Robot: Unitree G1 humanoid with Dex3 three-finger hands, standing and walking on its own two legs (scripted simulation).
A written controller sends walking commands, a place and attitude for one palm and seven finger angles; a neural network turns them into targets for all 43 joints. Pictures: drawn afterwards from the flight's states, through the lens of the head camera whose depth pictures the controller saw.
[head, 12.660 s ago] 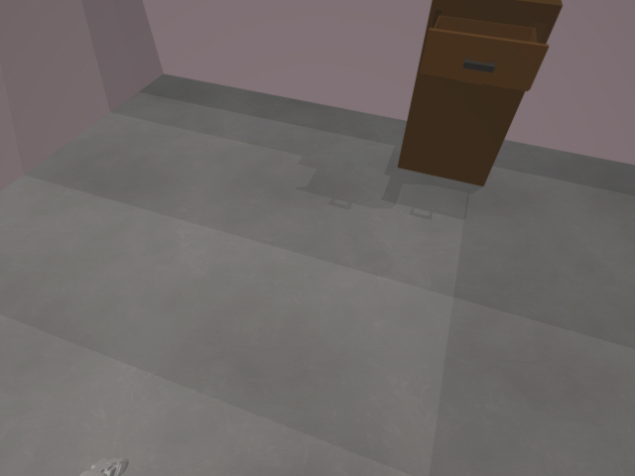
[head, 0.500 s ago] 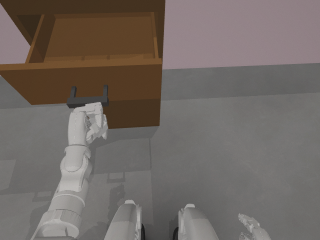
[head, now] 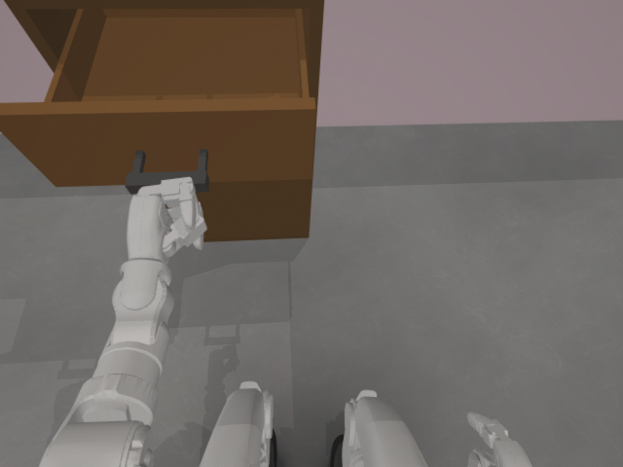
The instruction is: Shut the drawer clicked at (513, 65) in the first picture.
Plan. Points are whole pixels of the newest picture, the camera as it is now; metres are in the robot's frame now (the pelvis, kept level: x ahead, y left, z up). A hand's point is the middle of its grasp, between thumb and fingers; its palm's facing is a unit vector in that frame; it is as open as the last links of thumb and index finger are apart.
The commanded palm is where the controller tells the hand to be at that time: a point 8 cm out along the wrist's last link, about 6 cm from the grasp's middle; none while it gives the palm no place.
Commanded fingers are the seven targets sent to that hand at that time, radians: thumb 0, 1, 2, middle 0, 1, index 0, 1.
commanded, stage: push the drawer shut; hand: left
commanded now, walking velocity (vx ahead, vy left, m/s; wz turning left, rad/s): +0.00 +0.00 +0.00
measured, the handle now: (170, 170) +0.48 +0.20 +0.03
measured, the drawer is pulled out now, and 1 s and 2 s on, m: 0.20 0.08 0.00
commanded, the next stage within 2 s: pull the fist back off the drawer in 1.88 s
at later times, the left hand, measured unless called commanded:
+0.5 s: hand (199, 180) +0.47 +0.16 +0.03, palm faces +0.06 -1.00 -0.05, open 3.1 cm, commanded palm +0.47 +0.20 +0.03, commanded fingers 0.00 0.90 0.90 -1.40 -1.60 -1.40 -1.60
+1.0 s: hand (202, 145) +0.53 +0.16 +0.03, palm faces +0.07 -1.00 -0.04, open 3.1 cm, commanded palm +0.53 +0.19 +0.03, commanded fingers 0.00 0.90 0.90 -1.40 -1.60 -1.40 -1.60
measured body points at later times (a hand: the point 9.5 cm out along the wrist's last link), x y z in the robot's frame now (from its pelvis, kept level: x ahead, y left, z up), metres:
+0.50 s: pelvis -0.02 +0.01 -0.01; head +0.12 +0.02 +0.42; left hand +0.46 +0.21 +0.03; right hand +0.03 -0.26 -0.13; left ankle +0.04 +0.11 -0.61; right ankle +0.02 -0.10 -0.61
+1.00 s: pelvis -0.02 +0.01 -0.02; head +0.16 +0.04 +0.40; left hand +0.52 +0.22 +0.03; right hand -0.01 -0.25 -0.13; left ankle +0.04 +0.11 -0.61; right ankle +0.02 -0.10 -0.61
